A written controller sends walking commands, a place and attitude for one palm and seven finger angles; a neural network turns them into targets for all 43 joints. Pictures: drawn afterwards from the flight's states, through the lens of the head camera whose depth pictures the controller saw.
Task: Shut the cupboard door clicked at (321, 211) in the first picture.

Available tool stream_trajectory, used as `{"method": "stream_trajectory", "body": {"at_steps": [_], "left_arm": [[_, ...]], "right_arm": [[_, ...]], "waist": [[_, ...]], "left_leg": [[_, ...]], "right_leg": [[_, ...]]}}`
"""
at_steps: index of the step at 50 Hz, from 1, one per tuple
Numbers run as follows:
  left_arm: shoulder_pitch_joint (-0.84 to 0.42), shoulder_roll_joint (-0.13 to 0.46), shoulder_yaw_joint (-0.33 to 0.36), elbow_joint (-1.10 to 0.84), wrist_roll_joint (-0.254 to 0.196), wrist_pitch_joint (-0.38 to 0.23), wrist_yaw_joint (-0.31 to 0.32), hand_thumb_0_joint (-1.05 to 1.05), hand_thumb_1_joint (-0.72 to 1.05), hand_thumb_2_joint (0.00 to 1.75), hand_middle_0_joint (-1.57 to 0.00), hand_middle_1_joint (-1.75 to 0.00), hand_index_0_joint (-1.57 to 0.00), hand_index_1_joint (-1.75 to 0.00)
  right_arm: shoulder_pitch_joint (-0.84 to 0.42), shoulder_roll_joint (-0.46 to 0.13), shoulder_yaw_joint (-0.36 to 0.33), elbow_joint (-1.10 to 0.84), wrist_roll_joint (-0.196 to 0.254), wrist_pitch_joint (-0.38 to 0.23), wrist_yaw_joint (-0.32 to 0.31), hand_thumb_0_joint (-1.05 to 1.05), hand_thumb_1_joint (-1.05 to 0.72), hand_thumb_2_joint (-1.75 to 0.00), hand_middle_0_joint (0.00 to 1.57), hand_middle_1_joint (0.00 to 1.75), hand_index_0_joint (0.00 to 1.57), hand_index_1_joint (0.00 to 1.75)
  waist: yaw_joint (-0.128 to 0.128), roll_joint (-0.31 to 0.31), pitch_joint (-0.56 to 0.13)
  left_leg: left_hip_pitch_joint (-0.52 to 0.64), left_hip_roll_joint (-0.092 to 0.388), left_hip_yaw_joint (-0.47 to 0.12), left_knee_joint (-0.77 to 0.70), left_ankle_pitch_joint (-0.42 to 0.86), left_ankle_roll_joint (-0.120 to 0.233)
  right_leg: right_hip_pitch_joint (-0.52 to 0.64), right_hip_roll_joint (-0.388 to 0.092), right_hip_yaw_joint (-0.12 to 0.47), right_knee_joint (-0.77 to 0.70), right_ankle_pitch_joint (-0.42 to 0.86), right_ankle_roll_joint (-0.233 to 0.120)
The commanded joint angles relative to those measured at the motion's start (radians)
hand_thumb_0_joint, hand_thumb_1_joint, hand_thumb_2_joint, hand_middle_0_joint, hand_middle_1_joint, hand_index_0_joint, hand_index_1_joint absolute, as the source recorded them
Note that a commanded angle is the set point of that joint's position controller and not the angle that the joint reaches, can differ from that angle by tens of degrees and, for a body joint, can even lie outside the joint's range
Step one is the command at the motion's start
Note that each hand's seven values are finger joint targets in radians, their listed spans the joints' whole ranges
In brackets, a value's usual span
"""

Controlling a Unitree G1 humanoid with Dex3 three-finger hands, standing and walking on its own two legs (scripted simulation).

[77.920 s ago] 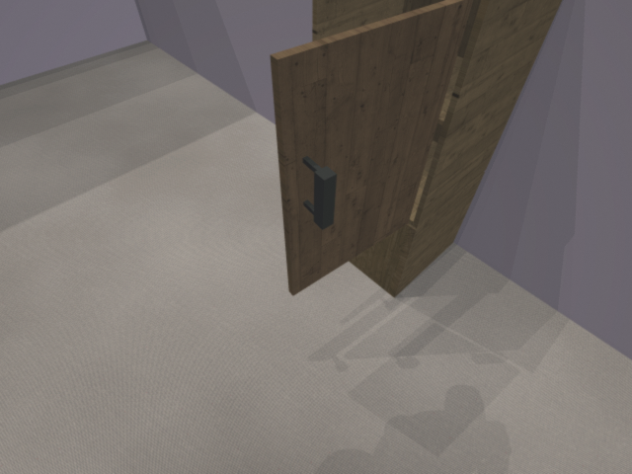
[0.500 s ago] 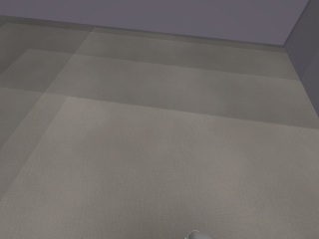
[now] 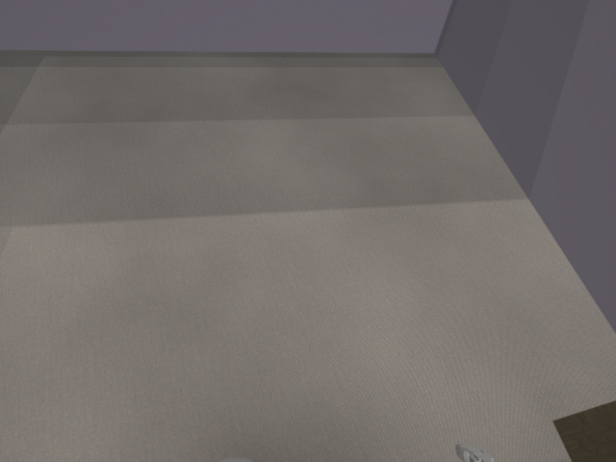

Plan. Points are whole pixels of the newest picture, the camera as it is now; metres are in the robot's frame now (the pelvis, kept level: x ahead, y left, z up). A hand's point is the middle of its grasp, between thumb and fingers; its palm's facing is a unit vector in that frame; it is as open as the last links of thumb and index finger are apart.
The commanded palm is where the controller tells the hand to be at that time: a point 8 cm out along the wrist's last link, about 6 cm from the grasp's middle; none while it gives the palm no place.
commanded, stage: turn to face it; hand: left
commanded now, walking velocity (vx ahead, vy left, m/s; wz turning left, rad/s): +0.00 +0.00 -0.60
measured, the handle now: out of the picture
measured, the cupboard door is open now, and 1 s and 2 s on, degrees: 2 2 2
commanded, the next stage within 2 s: none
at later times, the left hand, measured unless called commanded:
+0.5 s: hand (215, 421) +0.19 +0.15 -0.15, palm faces -0.30 -0.92 -0.26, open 7.4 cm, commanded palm none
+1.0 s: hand (258, 375) +0.26 +0.09 -0.15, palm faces -0.57 -0.79 -0.25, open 7.4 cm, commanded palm none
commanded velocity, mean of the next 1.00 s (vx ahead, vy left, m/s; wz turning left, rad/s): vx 0.00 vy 0.00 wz -0.60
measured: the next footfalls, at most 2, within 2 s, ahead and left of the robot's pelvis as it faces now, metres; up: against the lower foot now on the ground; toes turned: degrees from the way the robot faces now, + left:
right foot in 0.34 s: +0.02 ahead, -0.14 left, +0.00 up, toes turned -18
left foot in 0.66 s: +0.15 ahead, +0.09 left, +0.00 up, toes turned -21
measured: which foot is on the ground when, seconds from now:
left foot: down 0.00-0.34, up 0.36-0.64, down 0.66-1.00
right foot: up 0.00-0.32, down 0.34-0.66, up 0.68-1.00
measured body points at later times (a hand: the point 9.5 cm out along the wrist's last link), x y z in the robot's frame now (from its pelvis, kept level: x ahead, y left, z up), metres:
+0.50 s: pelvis +0.02 -0.02 +0.00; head +0.07 -0.04 +0.45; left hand +0.20 +0.19 -0.13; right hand +0.00 -0.30 -0.14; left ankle +0.04 +0.12 -0.66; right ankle -0.02 -0.12 -0.73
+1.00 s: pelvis +0.04 -0.02 +0.00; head +0.07 -0.05 +0.45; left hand +0.29 +0.14 -0.13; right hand -0.07 -0.26 -0.14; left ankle +0.11 +0.10 -0.73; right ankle -0.04 -0.10 -0.72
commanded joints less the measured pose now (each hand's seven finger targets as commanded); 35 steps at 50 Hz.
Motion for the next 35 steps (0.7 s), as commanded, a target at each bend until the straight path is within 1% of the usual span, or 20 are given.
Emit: {"method": "stream_trajectory", "body": {"at_steps": [1, 4, 7, 10, 12, 14, 15, 16, 17, 18, 19, 21, 23, 27, 30, 31, 32, 33, 34, 35], "left_arm": [[-0.053, 0.108, 0.027, -0.118, 0.002, -0.025, -0.018, 0.00, 0.90, 0.90, -0.20, -0.30, -0.20, -0.30], [-0.030, 0.082, 0.017, -0.111, -0.004, -0.012, -0.032, 0.00, 0.90, 0.90, -0.20, -0.30, -0.20, -0.30], [-0.094, 0.069, 0.005, -0.138, -0.005, -0.012, -0.035, 0.00, 0.90, 0.90, -0.20, -0.30, -0.20, -0.30], [-0.116, 0.070, -0.003, -0.150, -0.003, -0.017, -0.036, 0.00, 0.90, 0.90, -0.20, -0.30, -0.20, -0.30], [-0.116, 0.075, -0.005, -0.152, -0.003, -0.020, -0.035, 0.00, 0.90, 0.90, -0.20, -0.30, -0.20, -0.30], [-0.067, 0.094, -0.002, -0.142, -0.002, -0.028, -0.033, 0.00, 0.90, 0.90, -0.20, -0.30, -0.20, -0.30], [0.004, 0.123, 0.006, -0.123, 0.000, -0.035, -0.030, 0.00, 0.90, 0.90, -0.20, -0.30, -0.20, -0.30], [0.064, 0.219, 0.022, -0.105, 0.009, -0.047, -0.019, 0.00, 0.90, 0.90, -0.20, -0.30, -0.20, -0.30], [0.111, 0.292, 0.033, -0.088, 0.002, -0.053, -0.006, 0.00, 0.90, 0.90, -0.20, -0.30, -0.20, -0.30], [0.120, 0.300, 0.034, -0.092, -0.005, -0.047, 0.006, 0.00, 0.90, 0.90, -0.20, -0.30, -0.20, -0.30], [0.069, 0.263, 0.038, -0.099, -0.002, -0.048, 0.021, 0.00, 0.90, 0.90, -0.20, -0.30, -0.20, -0.30], [-0.032, 0.203, 0.016, -0.130, -0.004, -0.045, 0.022, 0.00, 0.90, 0.90, -0.20, -0.30, -0.20, -0.30], [-0.069, 0.200, 0.012, -0.147, 0.001, -0.048, 0.019, 0.00, 0.90, 0.90, -0.20, -0.30, -0.20, -0.30], [-0.068, 0.216, 0.021, -0.141, 0.007, -0.043, 0.012, 0.00, 0.90, 0.90, -0.20, -0.30, -0.20, -0.30], [-0.086, 0.210, 0.025, -0.137, 0.002, -0.037, 0.011, 0.00, 0.90, 0.90, -0.20, -0.30, -0.20, -0.30], [-0.101, 0.191, 0.022, -0.138, -0.005, -0.032, 0.009, 0.00, 0.90, 0.90, -0.20, -0.30, -0.20, -0.30], [-0.082, 0.135, 0.013, -0.151, -0.013, -0.025, 0.005, 0.00, 0.90, 0.90, -0.20, -0.30, -0.20, -0.30], [-0.047, 0.090, 0.001, -0.167, -0.019, -0.023, -0.005, 0.00, 0.90, 0.90, -0.20, -0.30, -0.20, -0.30], [-0.078, 0.123, 0.000, -0.176, -0.007, -0.026, -0.007, 0.00, 0.90, 0.90, -0.20, -0.30, -0.20, -0.30], [-0.099, 0.115, 0.010, -0.164, 0.002, -0.026, -0.012, 0.00, 0.90, 0.90, -0.20, -0.30, -0.20, -0.30]], "right_arm": [[0.067, -0.231, -0.052, -0.070, -0.017, -0.014, -0.018, 0.00, -0.90, -0.90, 0.20, 0.30, 0.20, 0.30], [0.029, -0.201, -0.043, -0.079, -0.012, -0.014, -0.020, 0.00, -0.90, -0.90, 0.20, 0.30, 0.20, 0.30], [0.106, -0.215, -0.054, -0.046, -0.013, -0.012, -0.014, 0.00, -0.90, -0.90, 0.20, 0.30, 0.20, 0.30], [0.124, -0.235, -0.063, -0.034, -0.012, -0.007, -0.007, 0.00, -0.90, -0.90, 0.20, 0.30, 0.20, 0.30], [0.114, -0.249, -0.070, -0.033, -0.012, -0.003, -0.002, 0.00, -0.90, -0.90, 0.20, 0.30, 0.20, 0.30], [0.094, -0.253, -0.073, -0.035, -0.007, 0.002, 0.003, 0.00, -0.90, -0.90, 0.20, 0.30, 0.20, 0.30], [0.073, -0.252, -0.075, -0.043, -0.001, 0.002, 0.006, 0.00, -0.90, -0.90, 0.20, 0.30, 0.20, 0.30], [0.077, -0.196, -0.065, -0.065, 0.010, 0.004, 0.012, 0.00, -0.90, -0.90, 0.20, 0.30, 0.20, 0.30], [0.015, -0.147, -0.046, -0.113, 0.009, 0.009, 0.012, 0.00, -0.90, -0.90, 0.20, 0.30, 0.20, 0.30], [-0.012, -0.157, -0.041, -0.124, 0.008, 0.019, 0.001, 0.00, -0.90, -0.90, 0.20, 0.30, 0.20, 0.30], [-0.014, -0.153, -0.043, -0.116, 0.010, 0.019, -0.006, 0.00, -0.90, -0.90, 0.20, 0.30, 0.20, 0.30], [0.000, -0.173, -0.047, -0.082, 0.008, 0.019, -0.002, 0.00, -0.90, -0.90, 0.20, 0.30, 0.20, 0.30], [0.044, -0.152, -0.043, -0.067, 0.007, 0.025, 0.005, 0.00, -0.90, -0.90, 0.20, 0.30, 0.20, 0.30], [0.046, -0.135, -0.041, -0.074, 0.010, 0.020, 0.008, 0.00, -0.90, -0.90, 0.20, 0.30, 0.20, 0.30], [0.114, -0.132, -0.039, -0.060, 0.014, 0.006, 0.001, 0.00, -0.90, -0.90, 0.20, 0.30, 0.20, 0.30], [0.156, -0.146, -0.040, -0.047, 0.013, -0.003, -0.002, 0.00, -0.90, -0.90, 0.20, 0.30, 0.20, 0.30], [0.193, -0.216, -0.050, -0.043, 0.003, -0.016, -0.006, 0.00, -0.90, -0.90, 0.20, 0.30, 0.20, 0.30], [0.202, -0.310, -0.065, -0.054, -0.009, -0.015, -0.009, 0.00, -0.90, -0.90, 0.20, 0.30, 0.20, 0.30], [0.205, -0.311, -0.063, -0.066, -0.012, -0.013, -0.012, 0.00, -0.90, -0.90, 0.20, 0.30, 0.20, 0.30], [0.182, -0.281, -0.057, -0.063, -0.019, -0.019, -0.016, 0.00, -0.90, -0.90, 0.20, 0.30, 0.20, 0.30]], "waist": [[-0.033, 0.220, -0.047], [-0.013, 0.225, -0.076], [-0.051, 0.204, -0.103], [-0.066, 0.247, -0.102], [-0.063, 0.278, -0.098], [-0.031, 0.245, -0.110], [0.010, 0.184, -0.134], [0.036, -0.057, -0.171], [0.066, -0.244, -0.142], [0.072, -0.158, -0.134], [0.043, -0.226, -0.141], [-0.002, -0.144, -0.106], [-0.031, -0.105, -0.120], [-0.023, -0.110, -0.099], [-0.051, -0.097, -0.119], [-0.075, -0.078, -0.125], [-0.079, 0.121, -0.153], [-0.068, 0.385, -0.153], [-0.085, 0.307, -0.130], [-0.071, 0.288, -0.110]], "left_leg": [[0.126, 0.357, -0.277, -0.321, 0.237, 0.170], [0.188, 0.276, -0.066, -0.269, 0.388, 0.136], [0.255, 0.289, -0.018, -0.234, 0.494, 0.141], [0.253, 0.299, 0.020, -0.199, 0.526, 0.135], [0.244, 0.308, 0.040, -0.173, 0.515, 0.123], [0.195, 0.291, 0.075, -0.095, 0.450, 0.079], [0.125, 0.261, 0.111, 0.015, 0.365, 0.036], [-0.063, 0.162, 0.181, 0.210, 0.100, -0.029], [-0.272, 0.028, 0.141, 0.430, -0.391, -0.068], [-0.310, 0.044, 0.007, 0.542, -0.377, -0.061], [-0.356, 0.054, -0.027, 0.594, -0.330, -0.065], [-0.297, 0.073, -0.039, 0.577, -0.203, -0.080], [-0.206, 0.053, -0.014, 0.488, -0.163, -0.085], [-0.111, 0.008, 0.016, 0.251, -0.151, -0.079], [0.029, -0.016, 0.019, 0.009, -0.046, -0.069], [0.142, -0.008, 0.018, -0.135, 0.062, -0.063], [0.244, 0.142, -0.139, -0.271, 0.119, -0.016], [0.293, 0.385, -0.364, -0.315, 0.242, 0.106], [0.215, 0.450, -0.403, -0.301, 0.257, 0.180], [0.179, 0.409, -0.364, -0.299, 0.327, 0.178]], "right_leg": [[-0.205, -0.070, -0.051, 0.462, -0.094, 0.026], [-0.180, -0.093, -0.108, 0.409, -0.016, 0.046], [-0.133, -0.095, -0.142, 0.243, -0.013, 0.045], [-0.061, -0.076, -0.181, 0.112, -0.009, 0.031], [-0.017, -0.067, -0.200, 0.036, 0.000, 0.019], [0.106, -0.057, -0.211, -0.137, 0.132, 0.001], [0.236, -0.074, -0.187, -0.266, 0.260, -0.015], [0.417, -0.258, 0.031, -0.352, 0.469, -0.079], [0.432, -0.452, 0.280, -0.359, 0.832, -0.201], [0.399, -0.463, 0.270, -0.344, 0.837, -0.254], [0.404, -0.417, 0.295, -0.339, 0.799, -0.255], [0.311, -0.339, 0.162, -0.328, 0.729, -0.220], [0.234, -0.305, 0.117, -0.334, 0.659, -0.202], [0.175, -0.276, 0.169, -0.331, 0.553, -0.199], [0.130, -0.248, 0.202, -0.263, 0.541, -0.159], [0.060, -0.209, 0.178, -0.215, 0.478, -0.115], [-0.041, -0.096, 0.096, -0.088, 0.268, -0.053], [-0.181, 0.007, -0.056, 0.152, -0.154, 0.005], [-0.174, -0.034, -0.048, 0.336, -0.219, 0.008], [-0.190, -0.050, -0.040, 0.443, -0.187, 0.016]]}}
